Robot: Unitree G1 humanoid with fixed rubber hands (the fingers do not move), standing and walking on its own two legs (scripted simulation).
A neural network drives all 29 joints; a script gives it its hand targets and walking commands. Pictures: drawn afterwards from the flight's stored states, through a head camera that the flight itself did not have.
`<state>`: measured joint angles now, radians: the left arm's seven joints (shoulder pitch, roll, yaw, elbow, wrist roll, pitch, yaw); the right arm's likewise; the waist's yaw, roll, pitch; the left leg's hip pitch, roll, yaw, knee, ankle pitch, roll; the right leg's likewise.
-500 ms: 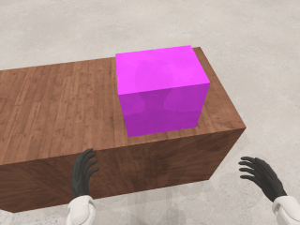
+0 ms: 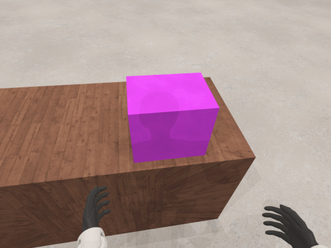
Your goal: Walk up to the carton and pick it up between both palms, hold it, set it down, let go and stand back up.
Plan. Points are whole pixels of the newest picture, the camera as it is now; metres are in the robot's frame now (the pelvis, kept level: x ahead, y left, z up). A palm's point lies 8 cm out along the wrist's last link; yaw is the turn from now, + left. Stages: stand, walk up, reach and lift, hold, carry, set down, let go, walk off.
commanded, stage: set down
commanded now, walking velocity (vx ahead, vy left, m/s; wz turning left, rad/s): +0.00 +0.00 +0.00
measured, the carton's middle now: (167, 117) +0.57 +0.09 -0.02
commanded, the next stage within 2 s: none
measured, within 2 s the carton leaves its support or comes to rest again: neither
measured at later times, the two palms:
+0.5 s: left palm (94, 226) +0.19 +0.21 -0.03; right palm (295, 240) +0.23 -0.26 -0.05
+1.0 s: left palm (83, 228) +0.19 +0.24 -0.05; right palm out of the picture +0.21 -0.25 -0.06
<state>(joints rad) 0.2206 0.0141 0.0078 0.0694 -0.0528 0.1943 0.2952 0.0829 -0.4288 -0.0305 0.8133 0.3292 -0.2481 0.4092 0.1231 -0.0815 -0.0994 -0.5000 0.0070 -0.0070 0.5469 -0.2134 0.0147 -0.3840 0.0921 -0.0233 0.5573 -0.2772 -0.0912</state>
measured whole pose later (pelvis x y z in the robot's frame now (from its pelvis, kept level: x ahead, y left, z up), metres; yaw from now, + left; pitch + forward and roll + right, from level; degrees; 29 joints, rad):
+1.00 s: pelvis +0.01 +0.01 +0.00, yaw +0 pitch +6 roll +0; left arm 0.20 0.16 0.01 0.24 -0.06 0.17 0.18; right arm 0.12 -0.41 0.07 0.80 0.33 -0.22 0.25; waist 0.10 -0.07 -0.04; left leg -0.48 0.00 -0.02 0.54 -0.17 -0.01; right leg -0.36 0.09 -0.02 0.56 -0.30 -0.08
